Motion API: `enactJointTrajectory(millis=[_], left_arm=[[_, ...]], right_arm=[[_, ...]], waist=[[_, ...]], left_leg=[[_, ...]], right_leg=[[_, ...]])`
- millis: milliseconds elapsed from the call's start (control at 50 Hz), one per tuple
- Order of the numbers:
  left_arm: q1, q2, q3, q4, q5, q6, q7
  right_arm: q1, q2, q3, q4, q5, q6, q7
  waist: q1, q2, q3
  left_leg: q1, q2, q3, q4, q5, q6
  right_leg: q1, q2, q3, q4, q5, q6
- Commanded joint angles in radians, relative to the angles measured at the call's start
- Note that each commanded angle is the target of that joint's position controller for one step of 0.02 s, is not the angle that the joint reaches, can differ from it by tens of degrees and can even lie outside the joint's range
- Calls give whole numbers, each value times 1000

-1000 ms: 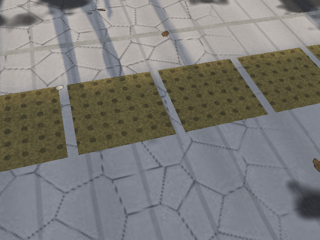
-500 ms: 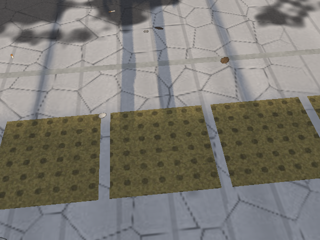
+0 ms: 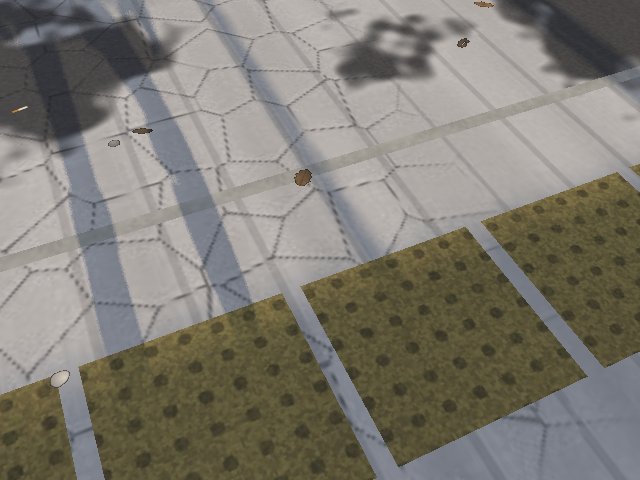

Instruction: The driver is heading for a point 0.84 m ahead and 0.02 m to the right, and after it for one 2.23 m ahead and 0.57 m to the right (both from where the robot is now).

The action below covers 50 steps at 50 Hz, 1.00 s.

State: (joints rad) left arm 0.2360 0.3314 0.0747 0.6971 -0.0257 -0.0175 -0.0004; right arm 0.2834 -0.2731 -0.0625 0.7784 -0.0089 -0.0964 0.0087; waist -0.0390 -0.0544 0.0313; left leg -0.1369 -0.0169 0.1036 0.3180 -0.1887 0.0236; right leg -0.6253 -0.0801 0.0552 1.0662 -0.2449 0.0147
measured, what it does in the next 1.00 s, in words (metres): walks ahead: right foot, then left foot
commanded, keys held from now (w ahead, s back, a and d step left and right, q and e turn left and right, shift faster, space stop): w+e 0.20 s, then w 0.06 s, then w+q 0.74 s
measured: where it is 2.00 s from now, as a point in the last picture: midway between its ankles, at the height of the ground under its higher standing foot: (322, 242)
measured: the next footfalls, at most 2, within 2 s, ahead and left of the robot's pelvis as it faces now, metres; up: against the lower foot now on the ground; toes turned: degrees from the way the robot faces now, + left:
right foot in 0.26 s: +0.29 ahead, -0.16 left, +0.00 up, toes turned -12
left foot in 0.84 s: +0.62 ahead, +0.02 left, +0.00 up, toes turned +4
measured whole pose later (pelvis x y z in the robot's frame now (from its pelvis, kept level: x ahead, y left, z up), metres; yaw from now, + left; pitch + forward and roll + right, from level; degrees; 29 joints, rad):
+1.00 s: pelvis +0.55 -0.05 -0.01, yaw +8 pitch +1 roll +0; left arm 0.19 0.29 0.04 0.73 0.00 -0.11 0.00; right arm 0.26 -0.30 -0.07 0.71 0.01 -0.05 0.03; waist -0.02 -0.01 0.06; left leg -0.29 -0.12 -0.02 0.44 -0.16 0.11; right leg -0.48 -0.05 0.06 1.15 -0.36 0.01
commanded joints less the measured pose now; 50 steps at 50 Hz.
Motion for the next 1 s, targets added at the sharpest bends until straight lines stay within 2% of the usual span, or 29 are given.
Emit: enactJointTrajectory(millis=[20, 100, 180, 220, 240, 260, 280, 300, 320, 340, 360, 380, 420, 460, 520, 600, 700, 720, 760, 800, 820, 840, 860, 880, 900, 920, 940, 960, 1000], left_arm=[[-11, 7, -5, -81, 5, -8, -13], [-142, -4, -16, -123, 4, -18, -40], [-225, 15, -11, -175, 2, -14, -58], [-192, 42, 4, -183, 9, -10, -59], [-103, 70, 22, -167, 12, -7, -56], [63, 118, 52, -119, 8, -3, -44], [217, 189, 74, -83, 6, 6, -21], [174, 265, 70, -98, 6, -6, -19], [182, 166, 45, -112, 12, -20, -26], [144, 137, 31, -95, 22, -33, -30], [88, 113, 23, -85, 20, -41, -31], [36, 81, 15, -81, 26, -48, -31], [-7, 52, 8, -75, 37, -67, -30], [-13, 54, 11, -50, 39, -87, -28], [10, 56, 14, -14, 47, -95, -14], [15, 72, 15, 13, 41, -92, 0], [92, 98, 26, 71, 25, -60, 10], [95, 104, 29, 76, 22, -50, 13], [77, 128, 35, 74, 19, -33, 23], [57, 155, 40, 66, 17, -17, 35], [37, 157, 38, 61, 12, -13, 40], [42, 132, 25, 47, 21, -24, 43], [157, -24, -22, 3, 50, -54, 18], [56, 51, -16, -5, 19, -97, -1], [-43, 97, -4, -41, -18, -120, -12], [-62, 88, -9, -48, -9, -132, -9], [-66, 91, -3, -39, 18, -131, -2], [-44, 96, 3, -37, 30, -121, -2], [-12, 78, 2, -35, 40, -98, -1]], right_arm=[[-68, -143, -36, -56, 3, -22, -6], [-31, -184, -45, -28, 13, -8, -13], [14, -220, -58, 2, 34, 16, -12], [22, -248, -65, 8, 43, 29, -16], [21, -258, -66, 11, 47, 36, -18], [23, -236, -55, 12, 45, 39, -20], [56, -165, -23, -1, 10, 31, -18], [161, -56, 17, -33, -3, 9, -1], [50, -171, -9, -17, 42, -8, 7], [-39, -195, -17, -50, 72, -15, 10], [-56, -174, -12, -46, 60, -16, 3], [-52, -169, -14, -35, 41, -10, -1], [20, -146, -15, -2, 41, 19, 1], [27, -117, -13, 9, 42, 43, -4], [-38, -99, -12, -9, 38, 47, -7], [-129, -70, -1, -34, 32, 34, 13], [-257, -48, 13, -108, 30, 31, 46], [-270, -50, 13, -124, 30, 30, 54], [-252, -67, 4, -145, 31, 35, 65], [-135, -117, -23, -136, 32, 44, 63], [7, -166, -50, -108, 33, 46, 52], [159, -240, -80, -81, 34, 56, 31], [140, -325, -93, -87, 38, 50, 24], [167, -244, -70, -107, 31, 39, 25], [127, -201, -58, -107, 24, 31, 23], [61, -178, -52, -116, 29, 27, 23], [-3, -148, -42, -130, 31, 27, 22], [-35, -130, -34, -148, 17, 27, 16], [-55, -139, -36, -156, 18, 26, 9]], waist=[[21, 119, 10], [-25, 98, 42], [-34, 102, 63], [4, 129, 13], [64, 131, -46], [153, 107, -133], [200, -33, -239], [80, -227, -366], [166, -61, -382], [162, -41, -228], [120, 11, -151], [85, 4, -103], [36, -23, -91], [21, 0, -56], [38, 9, -4], [74, 11, 30], [124, 32, 78], [122, 29, 77], [90, -3, 36], [13, -42, -58], [-70, -27, -133], [-140, 64, -223], [-10, 315, -303], [-86, 196, -406], [-96, 144, -260], [-47, 56, -165], [-6, 29, -100], [27, 56, -84], [57, 75, -67]], left_leg=[[45, 279, -142, -184, 215, 171], [77, 275, -31, -185, 237, 146], [189, 307, 23, -129, 331, 116], [218, 307, 56, -3, 648, 98], [204, 294, 77, 135, 788, 86], [107, 258, 107, 337, 794, 58], [-166, 212, 107, 645, 373, 19], [-515, 29, -16, 958, -415, -28], [-584, 54, -175, 1048, -395, -17], [-639, 91, -164, 1034, -308, -1], [-603, 138, -163, 961, -219, 2], [-556, 164, -167, 901, -158, -4], [-452, 183, -184, 864, -75, -17], [-461, 171, -197, 824, -24, -35], [-546, 147, -232, 691, 122, -53], [-529, 123, -175, 456, 312, -43], [-613, 106, -112, 315, 248, 0], [-619, 97, -93, 302, 203, 12], [-542, 49, -35, 291, 106, 46], [-361, -23, 14, 309, 12, 92], [-148, -57, 7, 250, 50, 130], [153, 36, -173, 202, 71, 188], [502, 299, -736, 145, -53, 389], [567, 342, -926, 16, -135, 415], [467, 316, -773, -16, -79, 358], [316, 273, -656, -20, 11, 321], [185, 232, -568, -34, 122, 299], [97, 208, -520, -56, 207, 296], [-3, 182, -466, -87, 297, 299]], right_leg=[[-75, -44, 37, -121, 137, 5], [-30, -25, -29, -322, 263, -17], [-26, -2, -76, -419, 176, -64], [89, 59, -127, -438, 70, -104], [226, 103, -150, -466, 49, -132], [478, 145, -153, -522, 112, -167], [807, -21, 91, -523, 154, -225], [1025, -277, 647, -661, -60, -391], [986, -307, 680, -749, -111, -371], [861, -275, 503, -758, -7, -325], [724, -230, 370, -763, 102, -289], [619, -189, 274, -786, 182, -267], [514, -157, 170, -856, 241, -254], [474, -149, 78, -900, 315, -251], [497, -130, -28, -929, 359, -223], [534, -113, -136, -960, 350, -178], [722, -177, -188, -907, 473, -172], [757, -188, -196, -877, 533, -168], [789, -192, -225, -776, 816, -150], [782, -184, -246, -570, 1094, -126], [696, -154, -263, -374, 1068, -100], [470, -105, -262, -83, 765, -59], [-5, 122, -168, 274, -279, 9], [-123, 132, 53, 373, -344, -10], [-189, 76, 66, 332, -249, -34], [-162, 32, 56, 234, -167, -42], [-110, 4, 43, 143, -129, -31], [-41, -14, 48, 107, -98, -19], [9, -20, 26, 27, -74, 19]])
